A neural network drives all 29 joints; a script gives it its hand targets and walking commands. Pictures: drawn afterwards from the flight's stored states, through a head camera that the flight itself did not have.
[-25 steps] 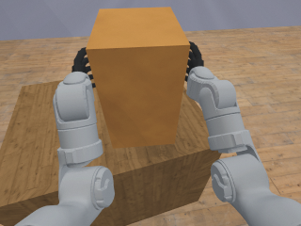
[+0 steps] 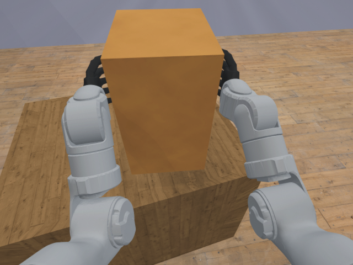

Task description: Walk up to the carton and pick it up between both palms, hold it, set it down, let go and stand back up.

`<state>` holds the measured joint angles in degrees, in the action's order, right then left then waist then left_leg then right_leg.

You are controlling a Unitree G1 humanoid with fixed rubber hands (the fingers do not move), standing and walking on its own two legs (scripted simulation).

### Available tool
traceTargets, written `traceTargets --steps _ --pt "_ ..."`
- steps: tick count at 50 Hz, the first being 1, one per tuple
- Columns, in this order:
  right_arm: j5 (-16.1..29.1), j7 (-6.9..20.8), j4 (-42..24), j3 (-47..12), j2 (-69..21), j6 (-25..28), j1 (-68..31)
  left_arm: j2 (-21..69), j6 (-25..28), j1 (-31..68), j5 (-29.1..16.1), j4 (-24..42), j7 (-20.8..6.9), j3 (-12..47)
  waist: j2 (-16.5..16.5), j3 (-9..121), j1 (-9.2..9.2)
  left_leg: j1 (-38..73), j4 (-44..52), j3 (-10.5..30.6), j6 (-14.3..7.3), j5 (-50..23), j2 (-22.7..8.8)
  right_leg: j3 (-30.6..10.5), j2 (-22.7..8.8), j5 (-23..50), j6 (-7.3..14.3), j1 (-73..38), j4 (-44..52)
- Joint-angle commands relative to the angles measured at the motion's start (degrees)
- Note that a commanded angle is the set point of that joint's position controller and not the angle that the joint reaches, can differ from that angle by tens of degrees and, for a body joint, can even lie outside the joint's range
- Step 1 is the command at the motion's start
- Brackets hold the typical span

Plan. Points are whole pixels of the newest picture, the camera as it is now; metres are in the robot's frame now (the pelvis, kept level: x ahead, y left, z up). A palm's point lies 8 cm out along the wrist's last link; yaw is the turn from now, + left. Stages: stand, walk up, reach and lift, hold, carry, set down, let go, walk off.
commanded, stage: hold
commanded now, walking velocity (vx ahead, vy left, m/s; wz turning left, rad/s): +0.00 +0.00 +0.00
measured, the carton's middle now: (164, 96) +0.39 +0.01 +0.21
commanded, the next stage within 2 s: none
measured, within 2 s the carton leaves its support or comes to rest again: neither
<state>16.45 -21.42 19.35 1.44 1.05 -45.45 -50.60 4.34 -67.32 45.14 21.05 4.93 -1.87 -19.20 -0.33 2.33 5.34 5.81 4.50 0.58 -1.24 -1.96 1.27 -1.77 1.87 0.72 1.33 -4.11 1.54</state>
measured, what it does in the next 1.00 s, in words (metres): stands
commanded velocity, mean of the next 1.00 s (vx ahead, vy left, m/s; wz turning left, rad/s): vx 0.00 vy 0.00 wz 0.00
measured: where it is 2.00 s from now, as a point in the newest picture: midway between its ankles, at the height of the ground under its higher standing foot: outside the picture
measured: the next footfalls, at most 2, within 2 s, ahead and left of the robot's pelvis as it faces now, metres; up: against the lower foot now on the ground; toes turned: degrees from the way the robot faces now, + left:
none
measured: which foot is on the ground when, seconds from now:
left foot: down 0.00-1.00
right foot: down 0.00-1.00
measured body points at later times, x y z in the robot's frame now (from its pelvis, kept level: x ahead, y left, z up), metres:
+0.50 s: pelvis +0.00 +0.00 +0.00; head -0.03 +0.00 +0.45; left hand +0.37 +0.14 +0.24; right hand +0.39 -0.13 +0.23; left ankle +0.00 +0.10 -0.76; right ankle +0.00 -0.10 -0.76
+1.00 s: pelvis +0.00 +0.00 +0.00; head -0.03 -0.01 +0.45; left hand +0.37 +0.14 +0.24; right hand +0.38 -0.13 +0.23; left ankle +0.00 +0.10 -0.76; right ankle +0.00 -0.10 -0.76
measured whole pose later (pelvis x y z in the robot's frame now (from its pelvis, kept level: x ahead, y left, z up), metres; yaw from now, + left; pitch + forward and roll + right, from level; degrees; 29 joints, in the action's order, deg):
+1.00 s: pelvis +0.00 +0.00 +0.00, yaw +0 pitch -5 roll +0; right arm 15.5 -21.4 19.5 2.2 0.1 -44.4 -50.0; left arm 5.4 -66.4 45.6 22.8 4.4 -3.3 -20.6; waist -0.8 0.0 5.7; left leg 7.8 5.0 0.9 -1.2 -2.1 1.3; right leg -1.7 1.9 0.8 1.3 -6.2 2.1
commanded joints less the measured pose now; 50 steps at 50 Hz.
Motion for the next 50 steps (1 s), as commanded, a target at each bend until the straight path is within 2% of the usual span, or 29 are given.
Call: traceTargets --steps 1,2,6,15,23,28,36,40,42,50 --pt "6.82 3.79 -13.11 -14.37 -25.89 3.02 -40.51 22.56 1.98 42.03 -12.42 6.16 -9.91 22.19 -0.98 24.24 -0.07 10.28 -5.84 1.27 1.05 -18.13 -2.20 -1.06 -1.28 11.97 -4.42 -6.33 -3.66" --pt "6.47 3.74 -12.58 -14.12 -25.97 2.94 -39.98 22.51 1.98 42.13 -12.23 6.23 -10.15 22.46 -1.15 23.46 0.39 9.92 -5.66 0.89 1.19 -17.43 -2.04 -1.15 -1.42 11.57 -4.31 -6.33 -3.54" --pt "6.15 3.75 -13.03 -13.43 -25.81 3.31 -40.94 22.48 2.22 42.26 -11.65 5.17 -10.71 21.80 -1.72 23.23 0.21 8.99 -5.24 1.01 0.94 -15.73 -1.96 -1.00 -1.56 10.35 -4.57 -6.83 -3.67" --pt "6.09 4.47 -13.95 -13.75 -26.19 3.87 -41.55 23.31 3.24 44.29 -12.44 7.23 -10.11 23.34 -2.27 26.11 0.63 10.88 -5.43 0.87 1.25 -18.07 -2.25 -0.64 -1.12 10.19 -3.92 -5.59 -3.38" --pt "5.91 4.67 -13.18 -14.34 -25.80 3.89 -40.31 23.09 3.45 42.42 -11.82 6.37 -9.88 21.92 -0.61 26.00 0.31 10.65 -4.97 1.18 0.85 -17.15 -2.16 -0.67 -1.17 11.74 -4.31 -6.46 -3.40" --pt "5.92 4.43 -14.14 -14.14 -26.23 4.19 -40.53 23.29 3.46 42.29 -11.88 6.95 -10.13 22.43 -1.81 26.12 0.20 10.15 -4.59 1.14 1.04 -17.94 -2.11 -0.78 -1.23 12.80 -4.32 -7.24 -3.42" --pt "5.99 4.41 -14.70 -14.82 -26.41 4.49 -40.04 23.25 3.52 41.73 -11.61 7.23 -10.04 22.49 -1.71 25.30 0.27 10.45 -4.52 0.81 1.11 -18.11 -1.90 -0.74 -1.23 13.61 -4.50 -8.31 -3.47" --pt "5.87 4.16 -14.26 -14.58 -26.14 4.34 -39.33 23.40 3.33 41.88 -11.64 7.62 -10.33 22.58 -1.75 24.18 0.82 10.47 -4.55 0.94 0.98 -17.59 -2.03 -0.78 -1.23 12.44 -4.33 -7.99 -3.01" --pt "5.72 4.19 -13.85 -14.02 -25.80 4.40 -39.34 23.01 3.18 41.90 -11.29 6.82 -10.39 22.30 -2.30 22.83 0.46 10.12 -4.71 0.96 1.03 -17.16 -2.17 -0.62 -1.25 11.23 -4.19 -7.66 -3.07" --pt "5.01 4.60 -12.71 -13.01 -25.11 4.86 -39.36 22.70 3.72 40.95 -10.19 5.01 -10.51 20.11 -0.79 22.24 0.02 9.50 -3.90 0.75 0.58 -15.09 -2.03 -0.56 -1.15 10.12 -4.50 -7.64 -3.04"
